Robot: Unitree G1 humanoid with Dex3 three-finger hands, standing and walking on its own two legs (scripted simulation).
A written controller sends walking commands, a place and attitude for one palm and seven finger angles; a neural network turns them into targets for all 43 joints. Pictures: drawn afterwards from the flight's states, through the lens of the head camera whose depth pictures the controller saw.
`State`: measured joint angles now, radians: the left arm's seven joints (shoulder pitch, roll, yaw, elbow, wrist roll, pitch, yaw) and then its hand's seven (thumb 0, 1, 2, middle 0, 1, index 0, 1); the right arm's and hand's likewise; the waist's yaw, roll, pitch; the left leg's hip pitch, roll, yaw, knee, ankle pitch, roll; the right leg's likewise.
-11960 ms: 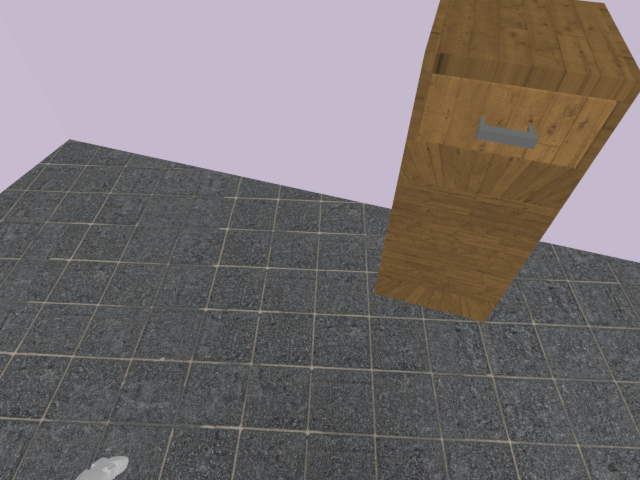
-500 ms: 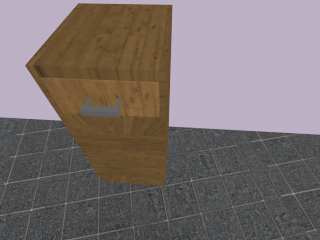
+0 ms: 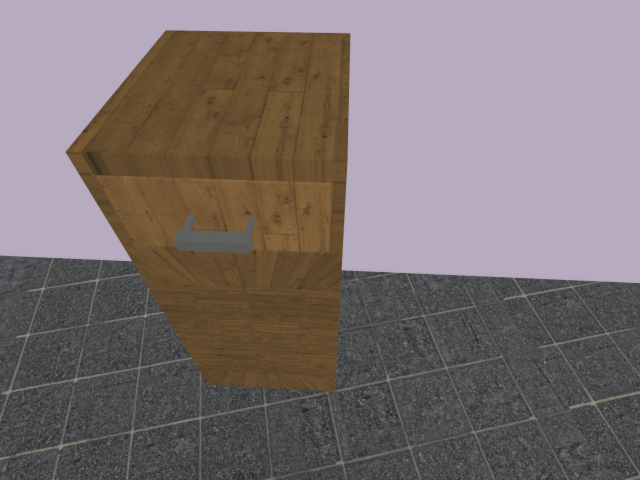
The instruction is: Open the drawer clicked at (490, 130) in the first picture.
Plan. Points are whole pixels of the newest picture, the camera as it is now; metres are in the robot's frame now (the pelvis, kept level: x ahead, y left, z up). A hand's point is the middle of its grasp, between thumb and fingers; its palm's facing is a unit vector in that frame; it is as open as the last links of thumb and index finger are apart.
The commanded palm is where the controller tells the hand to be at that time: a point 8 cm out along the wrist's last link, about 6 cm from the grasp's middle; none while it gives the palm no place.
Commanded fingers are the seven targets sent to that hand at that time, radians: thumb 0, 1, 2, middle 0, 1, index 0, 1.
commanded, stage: come to a stop and stand still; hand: left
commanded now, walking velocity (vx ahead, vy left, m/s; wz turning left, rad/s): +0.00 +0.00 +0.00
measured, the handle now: (217, 231) +0.47 +0.20 +0.01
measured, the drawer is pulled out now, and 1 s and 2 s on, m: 0.00 0.00 0.00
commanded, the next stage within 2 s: look again from close up in 0.42 s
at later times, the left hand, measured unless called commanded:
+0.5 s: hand out of the picture +0.02 +0.18 -0.17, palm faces +0.02 -0.98 -0.21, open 7.3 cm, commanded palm none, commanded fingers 0.00 0.90 0.90 -0.20 -0.30 -0.20 -0.30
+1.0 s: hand out of the picture -0.01 +0.15 -0.17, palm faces +0.04 -0.98 -0.19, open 7.3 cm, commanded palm none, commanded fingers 0.00 0.90 0.90 -0.20 -0.30 -0.20 -0.30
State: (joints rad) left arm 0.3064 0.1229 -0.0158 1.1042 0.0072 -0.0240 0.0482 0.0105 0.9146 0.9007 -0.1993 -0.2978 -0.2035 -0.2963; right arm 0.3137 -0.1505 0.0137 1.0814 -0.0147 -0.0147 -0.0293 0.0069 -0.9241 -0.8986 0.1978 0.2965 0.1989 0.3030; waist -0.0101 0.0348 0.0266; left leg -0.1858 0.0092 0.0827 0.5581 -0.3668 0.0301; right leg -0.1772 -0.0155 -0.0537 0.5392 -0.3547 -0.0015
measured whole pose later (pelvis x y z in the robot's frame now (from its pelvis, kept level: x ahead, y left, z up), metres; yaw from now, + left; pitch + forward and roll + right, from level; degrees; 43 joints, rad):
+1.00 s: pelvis +0.01 -0.01 +0.01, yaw +0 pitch -1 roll +1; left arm 0.30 0.12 -0.01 1.13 0.01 -0.01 0.04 0.01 0.92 0.90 -0.20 -0.30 -0.20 -0.30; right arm 0.28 -0.13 0.02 1.15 -0.01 -0.01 -0.04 0.00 -0.92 -0.90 0.20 0.30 0.20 0.30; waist 0.00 0.01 0.04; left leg -0.11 0.00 0.09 0.43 -0.31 0.01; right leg -0.12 -0.01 -0.05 0.47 -0.33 -0.01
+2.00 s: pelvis -0.05 -0.03 -0.01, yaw -1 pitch +4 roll +1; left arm 0.18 0.38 -0.05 0.00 0.99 -0.03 0.27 0.00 0.03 0.53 -0.28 -0.86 -0.29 -0.86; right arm 0.16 -0.24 -0.01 0.63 -0.04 0.10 -0.03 0.01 -0.91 -0.90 0.20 0.30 0.20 0.30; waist 0.06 0.07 -0.02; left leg -0.39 0.01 0.05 0.62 -0.30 0.00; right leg -0.41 0.00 -0.04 0.66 -0.33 -0.04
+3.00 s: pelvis -0.04 +0.00 +0.01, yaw +0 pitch +1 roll +0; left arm -0.11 0.52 -0.01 -0.01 0.88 -0.02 0.02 0.00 -0.49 0.30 -0.32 -1.20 -0.32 -1.20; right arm 0.13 -0.28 -0.02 0.65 0.00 0.16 0.00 0.01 -0.91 -0.90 0.20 0.30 0.20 0.30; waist 0.09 0.10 0.02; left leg -0.22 -0.02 0.03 0.41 -0.22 0.03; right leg -0.22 -0.02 -0.05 0.42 -0.23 -0.01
